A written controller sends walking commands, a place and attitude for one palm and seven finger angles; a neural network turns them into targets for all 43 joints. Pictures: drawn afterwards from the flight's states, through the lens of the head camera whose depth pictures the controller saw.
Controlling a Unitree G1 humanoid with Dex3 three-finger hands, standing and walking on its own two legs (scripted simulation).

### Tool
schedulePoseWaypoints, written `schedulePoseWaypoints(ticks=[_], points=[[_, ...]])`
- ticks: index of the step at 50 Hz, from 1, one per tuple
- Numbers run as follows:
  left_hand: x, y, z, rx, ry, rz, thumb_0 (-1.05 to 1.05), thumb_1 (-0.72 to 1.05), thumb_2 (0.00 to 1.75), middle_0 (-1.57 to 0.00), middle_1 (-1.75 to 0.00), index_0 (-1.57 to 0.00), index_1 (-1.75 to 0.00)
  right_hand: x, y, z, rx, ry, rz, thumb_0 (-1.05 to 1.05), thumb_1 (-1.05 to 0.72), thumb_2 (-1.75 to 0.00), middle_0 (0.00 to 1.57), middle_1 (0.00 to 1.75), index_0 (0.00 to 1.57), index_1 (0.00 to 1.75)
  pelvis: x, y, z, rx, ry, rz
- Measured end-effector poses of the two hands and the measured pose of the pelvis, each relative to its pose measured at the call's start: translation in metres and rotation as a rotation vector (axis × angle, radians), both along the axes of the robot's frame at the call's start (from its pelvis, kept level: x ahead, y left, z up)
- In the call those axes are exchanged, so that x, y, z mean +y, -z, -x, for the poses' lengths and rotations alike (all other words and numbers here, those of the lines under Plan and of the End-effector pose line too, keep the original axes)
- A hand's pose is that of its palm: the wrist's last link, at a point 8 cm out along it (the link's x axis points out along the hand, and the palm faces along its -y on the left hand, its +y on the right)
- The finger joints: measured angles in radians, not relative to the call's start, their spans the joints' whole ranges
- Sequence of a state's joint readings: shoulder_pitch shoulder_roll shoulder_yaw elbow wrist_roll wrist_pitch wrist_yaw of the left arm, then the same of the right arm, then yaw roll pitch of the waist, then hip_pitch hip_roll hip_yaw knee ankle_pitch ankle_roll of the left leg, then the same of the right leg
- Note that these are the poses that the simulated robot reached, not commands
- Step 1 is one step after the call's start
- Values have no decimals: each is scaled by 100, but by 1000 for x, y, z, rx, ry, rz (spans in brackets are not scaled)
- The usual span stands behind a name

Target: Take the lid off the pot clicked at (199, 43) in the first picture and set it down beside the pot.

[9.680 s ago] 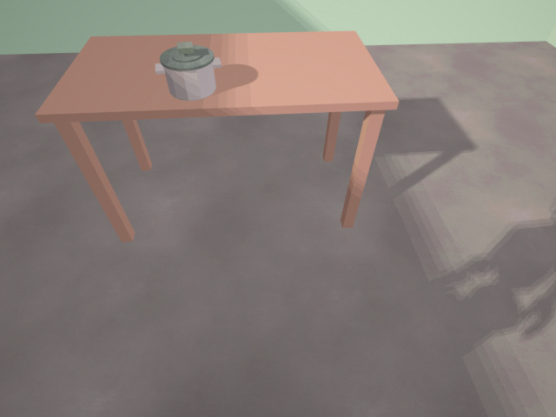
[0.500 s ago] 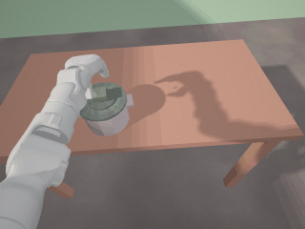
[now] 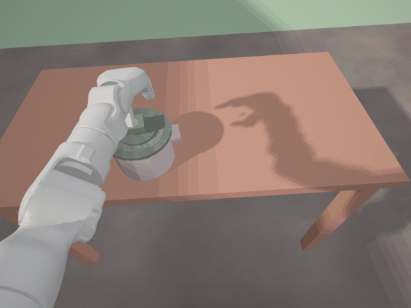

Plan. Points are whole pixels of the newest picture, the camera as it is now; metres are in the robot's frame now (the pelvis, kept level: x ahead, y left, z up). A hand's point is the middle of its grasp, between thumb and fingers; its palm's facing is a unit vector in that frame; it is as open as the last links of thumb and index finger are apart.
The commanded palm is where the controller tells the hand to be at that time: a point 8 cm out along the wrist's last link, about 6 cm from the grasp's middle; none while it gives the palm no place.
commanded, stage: move the open hand above the knob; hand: left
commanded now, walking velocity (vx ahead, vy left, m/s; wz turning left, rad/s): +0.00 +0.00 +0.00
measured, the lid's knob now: (134, 124) +0.52 +0.14 +0.05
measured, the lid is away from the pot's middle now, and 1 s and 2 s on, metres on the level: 0.00 0.00 0.01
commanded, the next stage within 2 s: lower the open fingers around the knob in 0.02 s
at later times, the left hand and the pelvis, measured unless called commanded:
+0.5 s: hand (125, 118) +0.49 +0.14 +0.10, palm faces -0.36 -0.03 -0.93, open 10.0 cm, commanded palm +0.49 +0.14 +0.15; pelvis +0.00 +0.00 +0.00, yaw +0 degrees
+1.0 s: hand (128, 125) +0.50 +0.14 +0.07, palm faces -0.38 -0.03 -0.92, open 10.2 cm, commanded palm +0.50 +0.15 +0.13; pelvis +0.00 +0.00 +0.00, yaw -1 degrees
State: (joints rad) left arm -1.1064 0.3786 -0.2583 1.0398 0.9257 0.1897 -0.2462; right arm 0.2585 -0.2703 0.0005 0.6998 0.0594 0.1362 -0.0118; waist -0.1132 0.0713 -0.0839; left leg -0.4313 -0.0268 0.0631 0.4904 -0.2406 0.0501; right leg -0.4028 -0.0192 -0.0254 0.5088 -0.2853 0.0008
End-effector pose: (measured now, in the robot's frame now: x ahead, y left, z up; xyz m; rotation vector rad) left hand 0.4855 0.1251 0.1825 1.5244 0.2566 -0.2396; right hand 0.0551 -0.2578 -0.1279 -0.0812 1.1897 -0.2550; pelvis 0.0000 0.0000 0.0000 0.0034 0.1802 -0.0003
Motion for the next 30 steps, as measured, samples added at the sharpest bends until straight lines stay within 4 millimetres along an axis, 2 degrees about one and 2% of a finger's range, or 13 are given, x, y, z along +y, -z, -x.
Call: schedulePoseWaypoints(ticks=[9, 13, 21, 30], points=[[7, 2, -4, 25, -12, -11, 0, -26, 136, -83, -9, -84, -9, -6, -1, 21, 44, 32, 17, 1, -90, -90, 20, 30, 20, 30, -3, -1, -2, 0, 3, 2], [11, 10, -5, 55, -22, -7, 0, -26, 136, -83, -9, -84, -9, -10, -2, 24, 60, 35, 27, 1, -90, -90, 20, 30, 20, 30, -4, -1, -2, 2, 4, 3], [17, 22, -4, 57, 4, 2, 0, -26, 136, -83, -9, -84, -9, -15, -5, 19, 51, 40, 53, 1, -90, -90, 20, 30, 20, 30, -3, -1, -3, 9, 7, 5], [21, 32, -1, 52, 7, 2, 0, -26, 136, -83, -9, -84, -8, -10, -5, 10, 40, 27, 44, 1, -90, -90, 20, 30, 20, 30, 0, 1, -4, 20, 4, 8]])
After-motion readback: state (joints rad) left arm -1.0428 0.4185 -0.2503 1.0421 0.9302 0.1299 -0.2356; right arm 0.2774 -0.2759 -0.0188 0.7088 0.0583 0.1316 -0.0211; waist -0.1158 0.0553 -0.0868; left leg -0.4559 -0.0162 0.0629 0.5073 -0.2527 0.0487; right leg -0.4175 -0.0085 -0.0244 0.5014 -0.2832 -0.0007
